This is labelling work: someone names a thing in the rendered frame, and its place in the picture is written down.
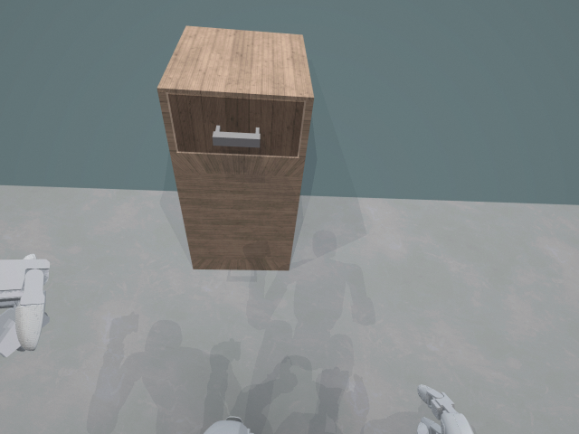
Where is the handle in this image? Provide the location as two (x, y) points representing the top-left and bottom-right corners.
(213, 126), (261, 147)

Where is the cabinet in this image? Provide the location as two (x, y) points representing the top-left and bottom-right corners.
(157, 26), (314, 270)

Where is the left robot hand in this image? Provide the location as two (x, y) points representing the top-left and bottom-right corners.
(0, 254), (50, 357)

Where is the right robot hand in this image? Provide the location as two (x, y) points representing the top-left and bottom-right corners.
(417, 384), (474, 434)

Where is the drawer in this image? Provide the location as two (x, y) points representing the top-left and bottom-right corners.
(168, 92), (304, 156)

